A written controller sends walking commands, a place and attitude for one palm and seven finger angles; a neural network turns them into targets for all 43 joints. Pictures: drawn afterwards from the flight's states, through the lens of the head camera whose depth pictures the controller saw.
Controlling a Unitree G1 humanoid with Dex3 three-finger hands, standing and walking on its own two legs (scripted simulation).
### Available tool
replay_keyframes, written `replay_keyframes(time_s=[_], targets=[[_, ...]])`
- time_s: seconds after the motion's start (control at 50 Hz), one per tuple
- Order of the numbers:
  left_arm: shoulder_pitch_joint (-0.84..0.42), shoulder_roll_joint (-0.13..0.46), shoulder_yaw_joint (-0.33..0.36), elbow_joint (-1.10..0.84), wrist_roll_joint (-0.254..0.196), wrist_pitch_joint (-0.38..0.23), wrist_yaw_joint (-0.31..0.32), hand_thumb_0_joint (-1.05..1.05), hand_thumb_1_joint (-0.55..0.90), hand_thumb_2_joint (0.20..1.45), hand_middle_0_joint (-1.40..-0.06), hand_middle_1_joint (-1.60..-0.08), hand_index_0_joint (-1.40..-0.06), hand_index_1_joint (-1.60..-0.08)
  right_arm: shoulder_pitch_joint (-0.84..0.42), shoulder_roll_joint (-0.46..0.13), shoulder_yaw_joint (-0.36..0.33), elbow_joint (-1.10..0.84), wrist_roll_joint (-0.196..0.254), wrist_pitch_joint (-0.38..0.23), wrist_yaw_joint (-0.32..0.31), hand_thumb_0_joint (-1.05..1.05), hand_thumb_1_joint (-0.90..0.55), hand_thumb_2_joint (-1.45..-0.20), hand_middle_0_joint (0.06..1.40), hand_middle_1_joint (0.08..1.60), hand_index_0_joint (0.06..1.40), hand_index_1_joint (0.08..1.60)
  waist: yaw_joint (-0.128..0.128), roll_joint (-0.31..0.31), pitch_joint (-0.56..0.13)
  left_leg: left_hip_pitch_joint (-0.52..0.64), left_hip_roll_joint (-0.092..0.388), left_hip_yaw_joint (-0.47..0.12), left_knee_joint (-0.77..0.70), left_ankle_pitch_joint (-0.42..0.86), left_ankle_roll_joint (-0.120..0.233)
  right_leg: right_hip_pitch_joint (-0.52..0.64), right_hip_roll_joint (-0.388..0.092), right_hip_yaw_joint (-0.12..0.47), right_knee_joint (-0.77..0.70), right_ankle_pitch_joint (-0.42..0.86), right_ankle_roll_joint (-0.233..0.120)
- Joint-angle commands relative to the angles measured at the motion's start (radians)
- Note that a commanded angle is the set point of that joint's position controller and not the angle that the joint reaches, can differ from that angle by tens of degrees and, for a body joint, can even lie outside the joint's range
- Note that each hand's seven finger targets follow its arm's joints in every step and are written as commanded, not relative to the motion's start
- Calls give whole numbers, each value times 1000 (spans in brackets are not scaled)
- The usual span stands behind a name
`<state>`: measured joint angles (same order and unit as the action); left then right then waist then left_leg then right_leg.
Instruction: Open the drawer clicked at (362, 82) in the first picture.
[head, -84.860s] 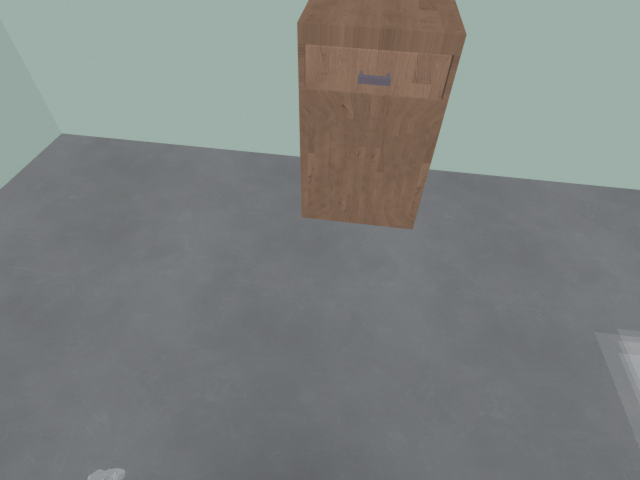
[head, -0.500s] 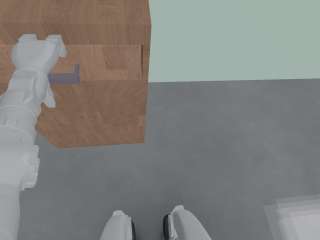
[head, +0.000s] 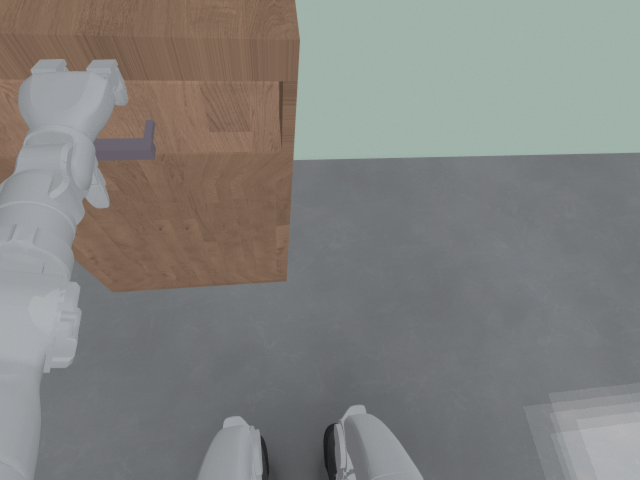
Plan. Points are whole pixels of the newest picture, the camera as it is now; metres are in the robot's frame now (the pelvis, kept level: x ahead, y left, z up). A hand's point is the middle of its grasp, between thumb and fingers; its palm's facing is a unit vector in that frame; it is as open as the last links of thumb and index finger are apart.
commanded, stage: move the hooked fingers above the handle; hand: left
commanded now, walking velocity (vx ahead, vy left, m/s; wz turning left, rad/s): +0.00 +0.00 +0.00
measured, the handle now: (115, 138) +0.59 +0.23 -0.01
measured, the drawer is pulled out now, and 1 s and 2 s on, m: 0.00 0.00 0.00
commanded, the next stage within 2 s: lift the fingers back up to retry in 1.60 s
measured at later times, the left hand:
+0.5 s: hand (90, 136) +0.54 +0.23 +0.05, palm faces -0.04 +0.00 -1.00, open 13.6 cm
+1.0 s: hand (90, 136) +0.54 +0.23 +0.05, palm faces -0.03 -0.01 -1.00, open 13.6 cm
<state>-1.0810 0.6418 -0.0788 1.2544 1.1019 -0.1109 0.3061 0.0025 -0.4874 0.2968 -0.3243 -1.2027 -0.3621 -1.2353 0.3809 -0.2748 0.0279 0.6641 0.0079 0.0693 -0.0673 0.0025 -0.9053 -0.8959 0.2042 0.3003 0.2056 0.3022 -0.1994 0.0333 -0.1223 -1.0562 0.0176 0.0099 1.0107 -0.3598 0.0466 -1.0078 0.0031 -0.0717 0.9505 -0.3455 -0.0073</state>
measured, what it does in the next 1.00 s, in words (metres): stands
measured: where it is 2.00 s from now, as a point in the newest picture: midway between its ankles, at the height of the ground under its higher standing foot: outside the picture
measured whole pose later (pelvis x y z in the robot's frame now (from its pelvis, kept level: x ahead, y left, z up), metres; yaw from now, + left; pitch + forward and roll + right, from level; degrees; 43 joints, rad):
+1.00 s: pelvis +0.00 +0.00 +0.00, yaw +0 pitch +23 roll -3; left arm -1.08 0.65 -0.08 1.23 1.09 -0.12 0.30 0.00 -0.49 0.30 -0.32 -1.21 -0.36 -1.24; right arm 0.38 -0.27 0.03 0.66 0.01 0.06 -0.07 0.00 -0.91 -0.90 0.20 0.30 0.21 0.30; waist -0.20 0.03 -0.12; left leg -1.07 0.01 0.00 1.02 -0.36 0.05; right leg -1.01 0.00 -0.07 0.96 -0.35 -0.01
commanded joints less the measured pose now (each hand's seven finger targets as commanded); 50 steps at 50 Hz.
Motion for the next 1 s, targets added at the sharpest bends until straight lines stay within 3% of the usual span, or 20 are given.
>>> replay_keyframes(time_s=[0.0,0.04,0.08,0.1,0.14,0.22,0.26,0.3,0.32,0.46,0.48,0.52,0.56,0.6,0.64,0.74,0.8,0.84,0.98], targets=[[-463,243,37,-122,0,56,-16,0,-500,300,-300,-1200,-300,-1200,168,-190,-68,-44,-4,-17,-23,0,-900,-900,200,300,200,300,-63,74,-339,302,-28,-60,-169,-163,16,70,42,36,-163,-96,-14],[-473,254,45,-138,0,49,-21,0,-500,300,-300,-1200,-300,-1200,173,-190,-67,-44,-6,-19,-25,0,-900,-900,200,300,200,300,-61,81,-355,313,-25,-63,-165,-147,14,73,42,36,-156,-86,-13],[-477,228,30,-150,-5,47,-22,0,-500,300,-300,-1200,-300,-1200,170,-188,-70,-42,-6,-23,-23,0,-900,-900,200,300,200,300,-66,92,-353,320,-25,-64,-165,-160,15,59,41,35,-159,-91,-13],[-461,256,51,-133,0,50,-21,0,-500,300,-300,-1200,-300,-1200,171,-190,-68,-40,-6,-22,-24,0,-900,-900,200,300,200,300,-61,78,-352,312,-24,-65,-162,-155,15,68,42,37,-158,-90,-13],[-476,223,25,-148,-5,47,-24,0,-500,300,-300,-1200,-300,-1200,173,-187,-68,-43,-6,-24,-24,0,-900,-900,200,300,200,300,-66,94,-352,318,-24,-67,-162,-151,14,56,43,35,-156,-88,-14],[-467,258,53,-141,-12,45,-28,0,-500,300,-300,-1200,-300,-1200,171,-187,-65,-41,-5,-26,-27,0,-900,-900,200,300,200,300,-65,53,-348,285,-26,-56,-159,-157,18,91,42,40,-162,-94,-11],[-472,277,58,-159,-7,39,-32,0,-500,300,-300,-1200,-300,-1200,176,-189,-65,-41,-5,-26,-28,0,-900,-900,200,300,200,300,-58,86,-376,297,-27,-53,-151,-137,17,93,43,42,-157,-84,-12],[-463,249,40,-147,-9,41,-33,0,-500,300,-300,-1200,-300,-1200,176,-183,-66,-42,-5,-24,-26,0,-900,-900,200,300,200,300,-62,82,-353,295,-29,-53,-153,-139,16,87,45,39,-161,-86,-13],[-453,262,59,-141,-15,37,-32,0,-500,300,-300,-1200,-300,-1200,176,-184,-66,-40,-5,-23,-27,0,-900,-900,200,300,200,300,-60,59,-354,288,-28,-54,-151,-131,19,96,45,41,-163,-82,-13],[-454,249,47,-145,-12,33,-22,0,-500,300,-300,-1200,-300,-1200,176,-183,-66,-40,-5,-25,-25,0,-900,-900,200,300,200,300,-61,83,-347,296,-28,-56,-156,-148,16,78,44,39,-163,-88,-12],[-459,271,62,-148,-11,33,-19,0,-500,300,-300,-1200,-300,-1200,178,-186,-65,-38,-6,-24,-24,0,-900,-900,200,300,200,300,-55,85,-352,293,-28,-58,-157,-142,15,86,45,37,-158,-84,-13],[-473,239,42,-156,-12,35,-18,0,-500,300,-300,-1200,-300,-1200,181,-183,-68,-36,-6,-23,-22,0,-900,-900,200,300,200,300,-68,74,-364,311,-27,-59,-151,-113,17,83,46,38,-162,-67,-13],[-458,265,59,-142,-9,40,-14,0,-500,300,-300,-1200,-300,-1200,179,-188,-66,-34,-6,-19,-23,0,-900,-900,200,300,200,300,-62,74,-356,307,-27,-61,-155,-125,15,78,46,36,-159,-74,-12],[-450,240,41,-128,-11,47,-15,0,-500,300,-300,-1200,-300,-1200,174,-184,-66,-39,-4,-21,-21,0,-900,-900,200,300,200,300,-62,72,-330,293,-29,-58,-165,-156,15,79,45,35,-166,-91,-12],[-453,265,54,-129,-11,47,-15,0,-500,300,-300,-1200,-300,-1200,174,-189,-63,-38,-3,-20,-24,0,-900,-900,200,300,200,300,-63,75,-344,295,-28,-56,-163,-145,16,86,43,39,-164,-85,-11],[-456,261,51,-134,-12,49,-16,0,-500,300,-300,-1200,-300,-1200,172,-187,-63,-42,-2,-18,-25,0,-900,-900,200,300,200,300,-63,73,-355,301,-29,-56,-160,-135,17,89,44,38,-163,-80,-10],[-439,249,43,-119,-14,51,-21,0,-500,300,-300,-1200,-300,-1200,167,-187,-61,-41,0,-19,-26,0,-900,-900,200,300,200,300,-64,64,-313,289,-27,-57,-172,-160,15,81,43,35,-167,-92,-10],[-455,252,44,-136,-16,46,-19,0,-500,300,-300,-1200,-300,-1200,168,-188,-62,-46,-1,-19,-26,0,-900,-900,200,300,200,300,-62,78,-345,305,-30,-57,-167,-149,16,84,44,36,-166,-87,-10],[-460,232,37,-139,-8,47,-10,0,-500,300,-300,-1200,-300,-1200,169,-189,-65,-43,-5,-22,-25,0,-900,-900,200,300,200,300,-65,79,-337,321,-23,-73,-170,-159,11,52,42,29,-154,-85,-12]])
